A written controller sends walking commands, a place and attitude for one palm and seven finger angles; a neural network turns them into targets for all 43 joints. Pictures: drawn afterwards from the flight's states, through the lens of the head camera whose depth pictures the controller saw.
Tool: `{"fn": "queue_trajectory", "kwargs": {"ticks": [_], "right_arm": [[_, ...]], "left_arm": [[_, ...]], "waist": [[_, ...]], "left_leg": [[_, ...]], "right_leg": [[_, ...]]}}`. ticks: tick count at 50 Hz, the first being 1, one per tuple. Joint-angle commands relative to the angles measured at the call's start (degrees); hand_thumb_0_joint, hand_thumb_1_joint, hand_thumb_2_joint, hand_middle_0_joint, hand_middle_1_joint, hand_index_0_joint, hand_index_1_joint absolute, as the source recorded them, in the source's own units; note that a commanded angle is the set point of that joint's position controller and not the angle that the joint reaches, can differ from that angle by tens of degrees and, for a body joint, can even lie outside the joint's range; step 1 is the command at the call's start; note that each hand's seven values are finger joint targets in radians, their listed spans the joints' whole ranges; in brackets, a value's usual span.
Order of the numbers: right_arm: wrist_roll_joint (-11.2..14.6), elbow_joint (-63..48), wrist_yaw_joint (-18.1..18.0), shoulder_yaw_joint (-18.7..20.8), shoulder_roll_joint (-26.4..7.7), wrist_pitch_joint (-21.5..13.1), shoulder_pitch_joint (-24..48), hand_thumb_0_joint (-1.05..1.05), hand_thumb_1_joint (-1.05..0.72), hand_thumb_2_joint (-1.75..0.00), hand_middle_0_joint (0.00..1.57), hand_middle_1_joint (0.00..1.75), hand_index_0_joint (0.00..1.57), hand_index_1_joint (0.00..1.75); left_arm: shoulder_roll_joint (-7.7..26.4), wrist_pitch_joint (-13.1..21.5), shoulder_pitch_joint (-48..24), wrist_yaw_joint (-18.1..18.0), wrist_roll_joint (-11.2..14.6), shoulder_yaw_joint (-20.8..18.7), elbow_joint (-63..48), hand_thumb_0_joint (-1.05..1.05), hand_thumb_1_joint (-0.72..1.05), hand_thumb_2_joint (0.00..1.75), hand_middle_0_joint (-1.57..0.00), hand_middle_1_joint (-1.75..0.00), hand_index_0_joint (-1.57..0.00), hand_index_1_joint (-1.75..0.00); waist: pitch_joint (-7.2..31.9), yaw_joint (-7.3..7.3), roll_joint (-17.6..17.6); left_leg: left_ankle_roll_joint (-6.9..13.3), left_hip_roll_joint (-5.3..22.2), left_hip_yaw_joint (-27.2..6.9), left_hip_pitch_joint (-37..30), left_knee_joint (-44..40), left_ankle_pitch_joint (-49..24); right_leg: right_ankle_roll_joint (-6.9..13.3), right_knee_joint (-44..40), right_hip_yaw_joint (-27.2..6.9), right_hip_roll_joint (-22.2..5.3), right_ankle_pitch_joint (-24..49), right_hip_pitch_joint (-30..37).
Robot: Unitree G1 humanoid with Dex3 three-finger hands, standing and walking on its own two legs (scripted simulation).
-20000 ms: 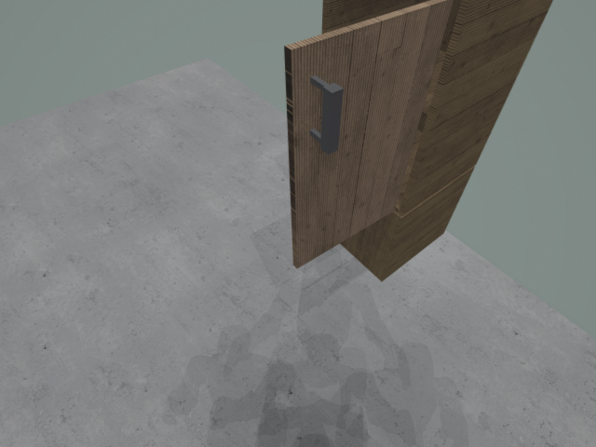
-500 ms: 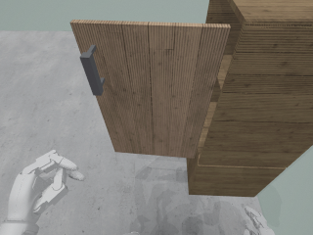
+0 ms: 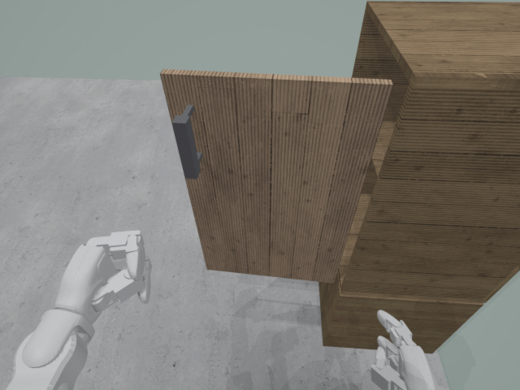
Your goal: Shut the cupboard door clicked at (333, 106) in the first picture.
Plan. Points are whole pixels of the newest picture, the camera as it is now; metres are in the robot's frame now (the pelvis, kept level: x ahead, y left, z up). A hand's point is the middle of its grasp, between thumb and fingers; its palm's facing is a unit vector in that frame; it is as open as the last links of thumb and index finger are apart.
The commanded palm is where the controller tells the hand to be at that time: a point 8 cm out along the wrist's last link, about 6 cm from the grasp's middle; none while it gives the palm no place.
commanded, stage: raise the hand and make a fist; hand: left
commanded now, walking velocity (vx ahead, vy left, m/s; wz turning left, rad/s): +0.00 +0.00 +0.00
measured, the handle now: (190, 142) +0.48 +0.18 +0.15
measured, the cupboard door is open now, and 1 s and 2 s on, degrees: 87 87 86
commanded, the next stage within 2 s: bring the fist close to the handle in 0.46 s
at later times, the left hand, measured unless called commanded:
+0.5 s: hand (128, 262) +0.22 +0.19 +0.16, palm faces +0.07 -0.99 -0.08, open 3.1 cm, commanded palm +0.19 +0.23 +0.15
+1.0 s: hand (174, 228) +0.30 +0.16 +0.13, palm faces -0.02 -1.00 -0.05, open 3.1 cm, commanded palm +0.28 +0.21 +0.15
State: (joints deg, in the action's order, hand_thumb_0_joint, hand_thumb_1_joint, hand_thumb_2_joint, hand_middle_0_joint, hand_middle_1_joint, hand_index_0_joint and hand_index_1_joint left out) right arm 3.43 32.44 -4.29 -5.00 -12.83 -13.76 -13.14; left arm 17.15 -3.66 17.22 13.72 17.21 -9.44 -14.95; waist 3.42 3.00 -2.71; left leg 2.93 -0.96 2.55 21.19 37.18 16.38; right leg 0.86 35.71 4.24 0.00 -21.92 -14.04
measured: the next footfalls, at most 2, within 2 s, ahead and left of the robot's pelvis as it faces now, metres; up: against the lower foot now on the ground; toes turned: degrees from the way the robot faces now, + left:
none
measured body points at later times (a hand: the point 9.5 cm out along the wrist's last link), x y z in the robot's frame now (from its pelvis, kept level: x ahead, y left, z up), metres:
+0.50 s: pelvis -0.01 -0.01 +0.01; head -0.04 -0.03 +0.46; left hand +0.21 +0.24 +0.17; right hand +0.18 -0.23 -0.06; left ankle +0.04 +0.08 -0.72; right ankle -0.03 -0.11 -0.72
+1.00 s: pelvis +0.01 -0.03 +0.01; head -0.01 -0.05 +0.46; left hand +0.29 +0.21 +0.14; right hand +0.18 -0.27 -0.07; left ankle +0.04 +0.08 -0.72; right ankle -0.03 -0.11 -0.72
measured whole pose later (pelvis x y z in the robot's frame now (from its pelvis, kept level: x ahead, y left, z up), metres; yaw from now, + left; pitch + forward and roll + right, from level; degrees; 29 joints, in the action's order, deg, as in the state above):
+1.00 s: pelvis +0.01 -0.03 +0.01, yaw -1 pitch +0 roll +1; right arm 4.3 37.3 -4.8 -3.1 -15.4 -13.1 -12.5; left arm 17.4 -5.2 0.1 14.0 16.5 -12.1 2.8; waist 2.7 1.0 -2.6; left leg 0.8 0.0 2.7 17.2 32.0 14.6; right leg 2.6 32.6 3.8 1.2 -21.1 -11.3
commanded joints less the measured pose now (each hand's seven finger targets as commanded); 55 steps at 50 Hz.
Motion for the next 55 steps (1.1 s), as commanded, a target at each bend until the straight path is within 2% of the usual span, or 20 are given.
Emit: {"fn": "queue_trajectory", "kwargs": {"ticks": [1, 3, 6, 9, 10, 12, 15, 19, 24, 25, 27, 30, 34, 35, 39, 43, 45, 50, 54, 55], "right_arm": [[0.09, -8.36, -0.43, 2.97, -6.62, -3.80, 7.09, 0.00, -0.90, -0.90, 0.20, 0.30, 0.20, 0.30], [0.42, -7.12, -0.28, 2.98, -6.89, -4.04, 7.11, 0.00, -0.90, -0.90, 0.20, 0.30, 0.20, 0.30], [1.23, -6.49, -0.09, 3.26, -7.53, -3.67, 6.80, 0.00, -0.90, -0.90, 0.20, 0.30, 0.20, 0.30], [1.65, -7.56, -0.22, 3.57, -8.07, -2.35, 7.18, 0.00, -0.90, -0.90, 0.20, 0.30, 0.20, 0.30], [1.57, -7.90, -0.20, 3.83, -8.41, -2.08, 7.48, 0.00, -0.90, -0.90, 0.20, 0.30, 0.20, 0.30], [1.19, -9.25, -0.28, 3.66, -7.74, -1.87, 8.67, 0.00, -0.90, -0.90, 0.20, 0.30, 0.20, 0.30], [-0.03, -8.77, -0.39, 3.33, -7.38, -2.52, 8.82, 0.00, -0.90, -0.90, 0.20, 0.30, 0.20, 0.30], [0.04, -6.66, 0.05, 3.16, -6.55, -4.12, 7.97, 0.00, -0.90, -0.90, 0.20, 0.30, 0.20, 0.30], [1.02, -5.97, -0.05, 3.92, -7.86, -4.21, 7.26, 0.00, -0.90, -0.90, 0.20, 0.30, 0.20, 0.30], [1.16, -6.02, -0.19, 4.15, -8.39, -3.97, 7.09, 0.00, -0.90, -0.90, 0.20, 0.30, 0.20, 0.30], [1.43, -6.86, -0.47, 4.15, -8.31, -3.45, 8.06, 0.00, -0.90, -0.90, 0.20, 0.30, 0.20, 0.30], [0.80, -7.05, -0.92, 4.05, -8.29, -3.74, 8.95, 0.00, -0.90, -0.90, 0.20, 0.30, 0.20, 0.30], [0.20, -5.20, -0.79, 3.76, -7.21, -4.97, 8.75, 0.00, -0.90, -0.90, 0.20, 0.30, 0.20, 0.30], [-0.04, -4.29, -0.69, 3.80, -7.61, -4.96, 7.99, 0.00, -0.90, -0.90, 0.20, 0.30, 0.20, 0.30], [0.81, -3.33, -0.63, 3.87, -7.90, -4.78, 7.97, 0.00, -0.90, -0.90, 0.20, 0.30, 0.20, 0.30], [1.66, -4.47, -0.84, 4.45, -8.85, -3.56, 7.82, 0.00, -0.90, -0.90, 0.20, 0.30, 0.20, 0.30], [1.51, -4.66, -0.83, 4.66, -9.39, -2.95, 7.65, 0.00, -0.90, -0.90, 0.20, 0.30, 0.20, 0.30], [0.50, -4.94, -0.58, 4.41, -8.54, -2.51, 8.42, 0.00, -0.90, -0.90, 0.20, 0.30, 0.20, 0.30], [0.63, -4.05, 0.00, 4.36, -7.80, -2.48, 7.92, 0.00, -0.90, -0.90, 0.20, 0.30, 0.20, 0.30], [0.75, -3.55, 0.13, 4.58, -8.36, -2.28, 7.26, 0.00, -0.90, -0.90, 0.20, 0.30, 0.20, 0.30]], "left_arm": [[10.33, 6.27, -16.66, -2.74, 2.02, -10.42, -18.31, 0.00, 0.90, 0.90, -1.30, -1.50, -1.30, -1.50], [8.57, 5.95, -17.31, -2.29, 2.08, -8.65, -15.20, 0.00, 0.90, 0.90, -1.30, -1.50, -1.30, -1.50], [3.85, 0.95, -11.41, 0.37, 2.15, -4.10, -5.79, 0.00, 0.90, 0.90, -1.30, -1.50, -1.30, -1.50], [4.50, -3.87, -9.47, 2.02, 1.46, -3.48, -5.47, 0.00, 0.90, 0.90, -1.30, -1.50, -1.30, -1.50], [6.91, -4.54, -8.84, 1.96, 1.29, -5.59, -6.00, 0.00, 0.90, 0.90, -1.30, -1.50, -1.30, -1.50], [8.40, -3.66, -11.72, 0.75, 1.04, -7.45, -12.11, 0.00, 0.90, 0.90, -1.30, -1.50, -1.30, -1.50], [13.62, 1.86, -16.43, -2.72, 0.99, -12.47, -19.24, 0.00, 0.90, 0.90, -1.30, -1.50, -1.30, -1.50], [8.40, 7.80, -16.12, -4.59, 0.73, -9.16, -16.80, 0.00, 0.90, 0.90, -1.30, -1.50, -1.30, -1.50], [4.65, 3.05, -10.71, -0.81, 0.52, -3.52, -6.90, 0.00, 0.90, 0.90, -1.30, -1.50, -1.30, -1.50], [5.52, 1.30, -8.74, 0.09, 0.56, -3.99, -4.22, 0.00, 0.90, 0.90, -1.30, -1.50, -1.30, -1.50], [6.30, -0.32, -10.42, 1.04, 0.87, -4.41, -6.22, 0.00, 0.90, 0.90, -1.30, -1.50, -1.30, -1.50], [11.10, 1.39, -16.99, -0.71, 0.91, -8.49, -11.34, 0.00, 0.90, 0.90, -1.30, -1.50, -1.30, -1.50], [11.48, 7.47, -24.48, -3.95, 0.69, -10.86, -11.42, 0.00, 0.90, 0.90, -1.30, -1.50, -1.30, -1.50], [12.79, 8.27, -24.72, -4.31, 0.72, -11.87, -9.73, 0.00, 0.90, 0.90, -1.30, -1.50, -1.30, -1.50], [8.39, 6.82, -26.59, -2.00, 0.36, -6.33, 0.26, 0.00, 0.90, 0.90, -1.30, -1.50, -1.30, -1.50], [6.88, 1.64, -27.26, 0.96, 0.52, -3.82, 6.87, 0.00, 0.90, 0.90, -1.30, -1.50, -1.30, -1.50], [11.11, 0.79, -27.20, 0.82, 0.65, -8.21, 7.75, 0.00, 0.90, 0.90, -1.30, -1.50, -1.30, -1.50], [17.36, 5.57, -36.31, -2.40, 0.21, -15.05, 1.51, 0.00, 0.90, 0.90, -1.30, -1.50, -1.30, -1.50], [11.68, 7.87, -38.78, -2.91, -0.78, -9.85, 4.40, 0.00, 0.90, 0.90, -1.30, -1.50, -1.30, -1.50], [11.39, 7.30, -37.90, -2.66, -1.12, -8.92, 7.32, 0.00, 0.90, 0.90, -1.30, -1.50, -1.30, -1.50]], "waist": [[9.02, -0.21, -2.05], [6.48, -0.60, -3.38], [0.53, -0.72, 0.04], [-0.46, -0.48, 2.06], [0.07, -0.07, 3.50], [4.02, 0.16, 3.21], [6.58, 0.30, 1.28], [4.26, -0.96, -3.93], [-0.90, -1.32, -0.99], [-2.43, -1.22, 2.28], [-1.48, -1.11, 3.98], [1.55, -1.02, 4.88], [4.96, -1.58, -0.01], [4.85, -1.54, 0.91], [1.73, -2.38, -1.48], [1.86, -2.09, 3.33], [4.30, -1.20, 7.54], [11.94, -0.67, 3.88], [10.76, -1.98, -1.57], [9.33, -2.28, 0.43]], "left_leg": [[-1.22, 2.01, -5.90, -13.57, -8.00, -10.72], [-1.51, 2.11, -6.07, -14.10, -8.90, -9.56], [-1.37, 1.92, -5.88, -10.91, -10.00, -6.06], [-1.08, 1.65, -5.82, -10.29, -11.03, -4.35], [-0.88, 1.54, -5.39, -10.20, -10.44, -5.24], [-0.59, 1.34, -4.93, -12.06, -10.24, -6.56], [-0.77, 1.42, -5.02, -13.65, -10.02, -7.67], [-1.29, 1.65, -5.09, -14.94, -10.53, -6.06], [-0.97, 1.37, -4.54, -11.63, -10.57, -2.51], [-0.73, 1.34, -4.53, -10.15, -10.16, -2.23], [-0.49, 1.15, -3.99, -10.12, -9.80, -1.73], [-0.26, 1.19, -4.02, -11.31, -8.79, -3.95], [-0.51, 1.24, -4.03, -14.84, -8.88, -5.75], [-0.51, 1.33, -4.28, -14.12, -8.67, -6.11], [-0.69, 1.01, -3.59, -13.29, -8.37, -5.32], [-0.33, 0.61, -3.35, -10.96, -7.19, -5.96], [-0.25, 0.89, -3.55, -10.17, -6.61, -8.05], [-0.36, 0.67, -2.67, -13.32, -6.30, -13.93], [-0.62, 0.75, -1.92, -16.13, -6.16, -17.29], [-0.56, 1.05, -2.13, -15.05, -5.96, -16.35]], "right_leg": [[0.46, -6.65, -0.15, 1.50, 12.98, -2.83], [0.50, -7.59, 0.01, 1.59, 12.22, -3.69], [0.22, -9.70, -0.47, 1.18, 10.59, -4.47], [-0.08, -10.80, -0.74, 0.83, 9.59, -4.01], [-0.20, -11.41, -1.64, 0.61, 10.02, -3.00], [-0.34, -11.07, -1.52, 0.56, 9.88, -2.10], [-0.04, -10.71, -1.49, 0.87, 9.27, -1.21], [0.24, -10.52, -0.77, 1.35, 7.99, -3.30], [-0.38, -12.51, -1.89, 0.63, 6.32, -4.55], [-0.79, -13.41, -2.87, 0.47, 5.67, -4.58], [-1.41, -14.36, -3.80, -0.15, 3.29, -4.62], [-1.48, -14.02, -4.52, -0.36, 3.90, -3.60], [-0.89, -11.64, -2.81, 0.23, 6.53, -4.00], [-0.87, -11.56, -2.99, 0.24, 7.14, -3.58], [-1.07, -11.91, -3.85, -0.24, 8.90, -4.96], [-2.69, -12.50, -5.84, -1.12, 11.63, -4.23], [-3.59, -11.71, -6.26, -1.57, 15.61, -2.06], [-3.02, -8.61, -5.04, -1.72, 25.26, 1.51], [-1.53, -7.55, -3.34, -0.71, 27.28, -0.52], [-1.82, -7.94, -3.47, -0.74, 26.13, -1.13]]}}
